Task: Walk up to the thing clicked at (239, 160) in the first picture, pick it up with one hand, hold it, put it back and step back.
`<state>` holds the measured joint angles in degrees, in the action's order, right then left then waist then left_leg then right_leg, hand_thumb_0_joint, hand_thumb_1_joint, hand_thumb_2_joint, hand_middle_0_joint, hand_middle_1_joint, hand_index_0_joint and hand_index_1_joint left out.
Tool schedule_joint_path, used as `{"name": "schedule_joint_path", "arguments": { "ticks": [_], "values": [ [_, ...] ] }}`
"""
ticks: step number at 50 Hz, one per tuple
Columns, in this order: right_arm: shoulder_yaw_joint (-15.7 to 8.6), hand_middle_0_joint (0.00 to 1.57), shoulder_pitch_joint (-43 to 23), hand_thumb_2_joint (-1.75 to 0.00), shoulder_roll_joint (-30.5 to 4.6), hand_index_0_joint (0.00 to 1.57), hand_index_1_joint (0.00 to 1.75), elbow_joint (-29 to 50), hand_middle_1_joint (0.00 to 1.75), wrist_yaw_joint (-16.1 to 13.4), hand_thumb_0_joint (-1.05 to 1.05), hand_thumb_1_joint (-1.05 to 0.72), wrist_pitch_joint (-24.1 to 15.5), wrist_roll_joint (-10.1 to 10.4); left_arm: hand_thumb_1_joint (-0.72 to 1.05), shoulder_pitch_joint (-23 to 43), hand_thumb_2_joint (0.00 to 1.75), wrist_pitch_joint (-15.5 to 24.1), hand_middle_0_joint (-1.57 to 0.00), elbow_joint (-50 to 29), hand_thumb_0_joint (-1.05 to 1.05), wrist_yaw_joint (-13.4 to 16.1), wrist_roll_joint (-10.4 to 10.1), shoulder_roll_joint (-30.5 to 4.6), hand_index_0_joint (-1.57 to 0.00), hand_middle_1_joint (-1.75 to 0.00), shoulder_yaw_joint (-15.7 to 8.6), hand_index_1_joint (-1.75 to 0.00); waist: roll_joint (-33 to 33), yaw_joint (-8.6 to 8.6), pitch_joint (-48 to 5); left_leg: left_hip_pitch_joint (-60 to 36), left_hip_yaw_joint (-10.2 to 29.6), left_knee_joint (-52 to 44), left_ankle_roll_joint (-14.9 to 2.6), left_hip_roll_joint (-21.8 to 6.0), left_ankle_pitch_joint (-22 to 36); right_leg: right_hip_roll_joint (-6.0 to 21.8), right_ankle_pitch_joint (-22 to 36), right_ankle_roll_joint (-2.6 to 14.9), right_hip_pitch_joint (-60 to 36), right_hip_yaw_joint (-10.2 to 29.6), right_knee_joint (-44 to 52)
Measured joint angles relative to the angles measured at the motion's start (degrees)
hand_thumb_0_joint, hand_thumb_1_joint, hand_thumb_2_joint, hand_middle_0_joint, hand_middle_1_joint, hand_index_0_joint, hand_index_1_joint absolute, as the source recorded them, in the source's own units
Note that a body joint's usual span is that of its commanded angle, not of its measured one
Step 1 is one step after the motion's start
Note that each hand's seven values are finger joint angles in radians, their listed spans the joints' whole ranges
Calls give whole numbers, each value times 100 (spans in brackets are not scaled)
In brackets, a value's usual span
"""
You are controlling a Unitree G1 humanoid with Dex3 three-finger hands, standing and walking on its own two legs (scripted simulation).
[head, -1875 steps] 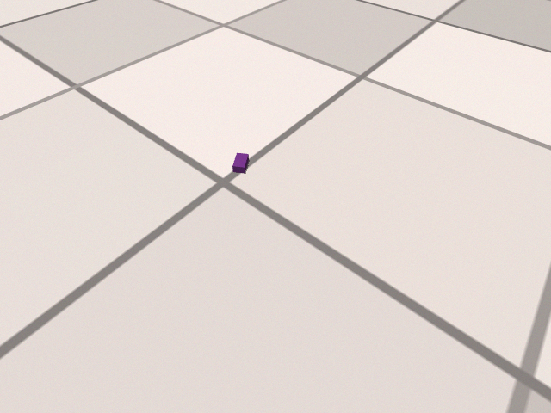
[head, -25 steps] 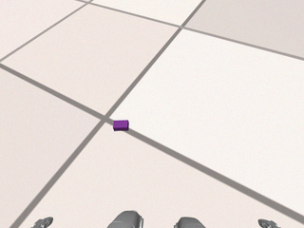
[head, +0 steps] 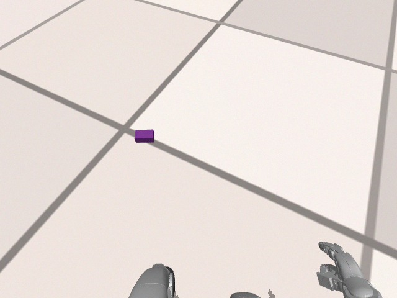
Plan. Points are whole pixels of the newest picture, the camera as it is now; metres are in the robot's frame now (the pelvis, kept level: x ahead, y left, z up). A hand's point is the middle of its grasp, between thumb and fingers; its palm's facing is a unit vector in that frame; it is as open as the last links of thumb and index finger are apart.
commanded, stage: step back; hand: left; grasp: from above
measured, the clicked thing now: (144, 136) +1.00 +0.34 -0.73
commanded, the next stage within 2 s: stand in 1.16 s
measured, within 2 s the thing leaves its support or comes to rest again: neither
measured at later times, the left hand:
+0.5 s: hand out of the picture -0.03 +0.28 -0.13, palm faces +0.11 -0.91 -0.39, open 7.4 cm
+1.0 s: hand out of the picture +0.04 +0.28 -0.13, palm faces +0.13 -0.91 -0.40, open 7.4 cm
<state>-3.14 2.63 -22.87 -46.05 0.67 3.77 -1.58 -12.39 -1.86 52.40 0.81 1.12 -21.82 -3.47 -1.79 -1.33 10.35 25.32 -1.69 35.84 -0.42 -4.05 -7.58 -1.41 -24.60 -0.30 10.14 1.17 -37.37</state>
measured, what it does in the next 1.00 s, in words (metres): steps on the spot: left foot, then right foot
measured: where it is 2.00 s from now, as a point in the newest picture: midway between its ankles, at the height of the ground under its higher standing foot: outside the picture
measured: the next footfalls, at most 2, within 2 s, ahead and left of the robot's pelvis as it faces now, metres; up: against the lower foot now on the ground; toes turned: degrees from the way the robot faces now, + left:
left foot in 0.36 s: -0.05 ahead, +0.13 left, +0.00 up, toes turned +6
right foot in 0.64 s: +0.07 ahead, -0.12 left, +0.00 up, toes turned +4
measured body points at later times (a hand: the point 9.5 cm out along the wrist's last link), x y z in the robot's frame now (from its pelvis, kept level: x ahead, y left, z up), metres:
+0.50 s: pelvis -0.06 +0.00 +0.02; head -0.06 +0.00 +0.47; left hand -0.03 +0.33 -0.10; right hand +0.01 -0.31 -0.11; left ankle -0.09 +0.13 -0.71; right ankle -0.05 -0.12 -0.68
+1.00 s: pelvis -0.01 +0.00 +0.01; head +0.02 +0.00 +0.45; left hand +0.03 +0.33 -0.11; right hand +0.10 -0.29 -0.13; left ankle -0.01 +0.14 -0.72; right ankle +0.03 -0.13 -0.71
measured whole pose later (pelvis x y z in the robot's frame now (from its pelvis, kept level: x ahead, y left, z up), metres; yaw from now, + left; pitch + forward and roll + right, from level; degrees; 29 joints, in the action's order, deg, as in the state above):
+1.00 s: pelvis -0.01 +0.00 +0.01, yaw +7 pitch -2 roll +1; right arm -3.1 9.7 -21.2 -58.1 0.3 0.5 -1.4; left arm -8.2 0.8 56.2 0.4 0.6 -21.1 -2.4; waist -0.3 -1.1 5.8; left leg 16.2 -0.8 36.6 1.1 -0.6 -17.8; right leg 4.4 -19.8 -1.0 18.4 -1.4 -40.4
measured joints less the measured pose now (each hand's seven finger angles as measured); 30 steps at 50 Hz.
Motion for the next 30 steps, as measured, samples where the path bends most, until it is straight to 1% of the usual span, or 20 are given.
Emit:
{"name": "schedule_joint_path", "arguments": {
  "ticks": [1, 2, 3, 4, 5, 6, 8, 9, 11, 14, 16, 17, 18, 19, 20, 21, 23, 25, 28, 30],
  "values": [
    [-36, 21, 9, -90, -75, 20, 30, -58, 30, -9, 1, -91, 40, 17, 91, 1, 89, 13, -21, 83, 1, -14, 45, 106, -20, -30, 9, -30, -249, 69, 33, 67, 206, 142, -46, -58, -170, -129, 86, 64, -50, -146, 48],
    [-62, 21, 91, -90, -85, 20, 30, -127, 30, -30, 1, -91, 79, 31, 91, -70, 89, 15, -21, 99, 1, -43, 92, 158, -20, -30, 18, -30, -329, 92, -45, 169, 425, 339, -42, 74, -703, -130, 115, 106, -6, -220, 10],
    [-73, 21, 214, -90, -47, 20, 30, -204, 30, -54, 1, -91, 121, 32, 91, -172, 89, 8, -21, 84, 1, -66, 135, 160, -20, -30, 28, -30, -256, 10, -181, 288, 574, 721, 21, 309, -1265, -41, 117, 158, 98, -171, -71],
    [-70, 21, 322, -90, -2, 20, 30, -289, 30, -57, 1, -91, 162, 38, 91, -276, 89, 5, -21, 74, 1, -70, 154, 146, -20, -30, 23, -30, -131, -116, -297, 381, 663, 1230, 80, 530, -1611, 64, 141, 208, 185, -47, -107],
    [-59, 21, 409, -90, 20, 20, 30, -367, 30, -44, 1, -91, 187, 48, 91, -366, 89, 4, -21, 81, 1, -59, 158, 138, -20, -30, 18, -30, -33, -199, -377, 434, 761, 1726, 115, 716, -1725, 156, 207, 230, 227, 62, -65],
    [-52, 21, 493, -90, 11, 20, 30, -423, 30, -29, 1, -91, 182, 65, 91, -423, 89, 2, -21, 107, 1, -43, 155, 145, -20, -30, 19, -30, -5, -201, -434, 461, 892, 2148, 131, 862, -1678, 223, 305, 212, 233, 93, 37],
    [-55, 21, 685, -90, -34, 20, 30, -493, 30, -31, 1, -91, 111, 90, 90, -432, 89, 6, -21, 163, 1, -24, 149, 166, -21, -30, -7, -30, -61, -97, -516, 431, 1080, 2658, 151, 989, -1492, 296, 487, 160, 259, 8, 234],
    [-57, 21, 788, -90, -58, 20, 30, -526, 30, -34, 1, -91, 75, 89, 90, -412, 89, 23, -21, 156, 1, -26, 151, 166, -21, -30, -23, -30, -106, -59, -544, 356, 1109, 2750, 170, 975, -1433, 305, 545, 153, 296, -44, 283],
    [-54, 21, 978, -90, -96, 20, 30, -632, 30, -30, 1, -91, 39, 83, 90, -356, 89, 89, -21, 76, 1, -40, 177, 145, -21, -30, -49, -30, -187, -22, -569, 57, 1039, 2519, 219, 837, -1425, 301, 608, 157, 369, -149, 308],
    [-53, 21, 1237, -90, -93, 20, 30, -863, 30, 9, 1, -91, 7, 28, 90, -203, 89, 180, -21, -59, 1, -75, 212, 86, -21, -30, -102, -30, -246, 30, -605, -494, 788, 1597, 258, 567, -1768, 335, 582, 193, 443, -401, 232],
    [-43, 20, 1336, -90, -50, 20, 30, -1004, 30, 55, 1, -91, -19, -7, 90, -112, 89, 216, -21, -136, 1, -103, 202, 20, -21, -30, -116, -30, -194, 38, -629, -863, 572, 861, 222, 435, -2072, 397, 533, 189, 498, -536, 124],
    [-40, 20, 1359, -90, -23, 20, 30, -1056, 30, 74, 1, -91, -50, -20, 90, -77, 89, 219, -21, -157, 1, -116, 189, -18, -21, -30, -114, -30, -149, 43, -639, -1052, 466, 458, 178, 392, -2087, 432, 509, 170, 531, -586, 59],
    [-46, 21, 1358, -90, 13, 20, 30, -1102, 30, 86, 1, -91, -98, -25, 90, -42, 89, 206, -21, -160, 1, -127, 171, -61, -20, -30, -111, -30, -74, 51, -632, -1240, 381, 33, 136, 394, -1836, 485, 476, 138, 562, -612, -24],
    [-58, 20, 1312, -90, 85, 20, 30, -1151, 30, 89, 1, -91, -152, -32, 90, -13, 89, 178, -21, -142, 1, -129, 158, -117, -20, -30, -112, -30, 95, 24, -573, -1378, 302, -230, 118, 485, -1314, 584, 438, 106, 574, -541, -128],
    [-67, 21, 1276, -90, 157, 20, 30, -1161, 30, 94, 1, -91, -211, -45, 90, -35, 89, 144, -21, -117, 1, -125, 144, -163, -20, -30, -112, -30, 281, -14, -545, -1490, 188, -363, 107, 583, -1110, 677, 392, 124, 596, -416, -238],
    [-75, 21, 1286, -90, 190, 20, 30, -1125, 30, 101, 1, -91, -275, -61, 90, -82, 89, 108, -21, -64, 1, -123, 114, -163, -20, -30, -104, -30, 354, -7, -604, -1510, 132, -380, 85, 607, -1100, 654, 172, 141, 675, -312, -427],
    [-84, 21, 1343, -90, 191, 20, 30, -1040, 30, 119, 1, -91, -380, -48, 91, -125, 89, 50, -21, 109, 1, -157, 92, -116, -20, -30, -69, -30, 295, 139, -761, -1472, 210, -336, -65, 531, -1206, 441, -265, 173, 903, -221, -1049],
    [-73, 21, 1367, -90, 197, 20, 30, -1006, 30, 107, 1, -91, -433, -57, 91, -121, 89, 68, -21, 187, 1, -207, 54, -107, -20, -30, -46, -30, 273, 214, -801, -1537, 283, -431, -121, 451, -1190, 311, -320, 210, 1031, -159, -1352],
    [-57, 21, 1336, -90, 202, 20, 30, -960, 30, 104, 1, -91, -493, -56, 91, -136, 89, 188, -21, 181, 1, -265, 31, -129, -20, -30, -44, -30, 337, 215, -785, -1625, 263, -552, -7, 372, -1144, 335, -138, 190, 1135, -156, -1102],
    [-56, 21, 1290, -90, 175, 20, 30, -921, 30, 106, 1, -91, -505, -45, 91, -108, 89, 235, -21, 205, 1, -276, 24, -123, -20, -30, -44, -30, 343, 235, -724, -1659, 260, -503, 99, 317, -1199, 347, 8, 158, 1068, -188, -650]
  ]
}}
